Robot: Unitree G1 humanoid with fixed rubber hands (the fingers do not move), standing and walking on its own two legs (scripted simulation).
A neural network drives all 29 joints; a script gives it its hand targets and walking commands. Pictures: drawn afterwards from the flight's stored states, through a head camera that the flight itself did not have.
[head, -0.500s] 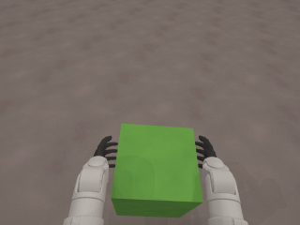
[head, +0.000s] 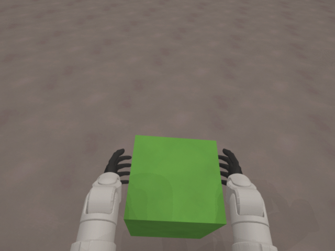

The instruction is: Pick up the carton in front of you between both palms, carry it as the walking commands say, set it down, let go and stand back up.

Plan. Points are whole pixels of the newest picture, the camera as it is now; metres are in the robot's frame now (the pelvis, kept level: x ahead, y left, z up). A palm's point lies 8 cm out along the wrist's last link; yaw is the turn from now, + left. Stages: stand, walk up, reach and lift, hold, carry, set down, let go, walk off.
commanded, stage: carry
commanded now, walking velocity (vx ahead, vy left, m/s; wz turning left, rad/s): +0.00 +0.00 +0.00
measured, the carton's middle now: (170, 191) +0.30 +0.00 -0.05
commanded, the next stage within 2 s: hold in 0.42 s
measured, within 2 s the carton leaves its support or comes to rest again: neither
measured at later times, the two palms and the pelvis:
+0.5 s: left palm (108, 183) +0.27 +0.15 +0.04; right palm (234, 184) +0.28 -0.14 +0.05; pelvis -0.01 +0.00 +0.01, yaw +1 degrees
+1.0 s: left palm (106, 195) +0.24 +0.15 +0.05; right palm (238, 188) +0.26 -0.15 +0.05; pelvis -0.04 -0.02 +0.01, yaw +5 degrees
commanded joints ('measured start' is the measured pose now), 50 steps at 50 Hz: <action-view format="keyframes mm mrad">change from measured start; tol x4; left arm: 1 -498 -912 -539 -102 -274 -58 -255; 21 -497 -913 -537 -99 -272 -56 -256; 22 -438 -938 -509 -72 -260 -61 -264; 23 -457 -927 -507 -114 -253 -78 -260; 27 -401 -900 -455 -68 -208 -96 -241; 34 -520 -901 -475 -43 -232 -90 -265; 50 -605 -941 -393 64 -198 -108 -303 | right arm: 1 -402 934 543 -30 254 -28 250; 21 -400 935 541 -26 254 -25 251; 22 -324 953 527 -43 256 -23 256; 28 -374 901 536 -86 240 -48 256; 50 -498 973 451 80 194 -33 301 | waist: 1 -2 -5 -230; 21 -2 -5 -232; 22 -21 50 -136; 26 1 12 -179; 38 -29 20 -49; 50 -3 0 -39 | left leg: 1 -16 127 -105 -97 206 13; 21 -27 125 -110 -96 207 17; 22 -19 -62 -248 -169 453 12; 23 -27 -61 -265 -150 527 5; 24 65 -72 -258 -165 469 12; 26 56 -78 -264 -177 483 11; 27 106 -80 -263 -200 405 13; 29 120 -85 -257 -192 400 5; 41 -67 -65 -248 -239 81 23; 50 -96 -71 -231 -239 -18 46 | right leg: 1 168 -104 120 -51 165 -4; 21 158 -103 121 -52 163 0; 22 424 169 258 -55 351 -28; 23 502 149 287 -60 425 -29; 26 512 152 286 -86 449 -4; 28 434 163 273 -107 344 4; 33 444 168 268 -118 213 -8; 50 516 137 283 -136 -10 7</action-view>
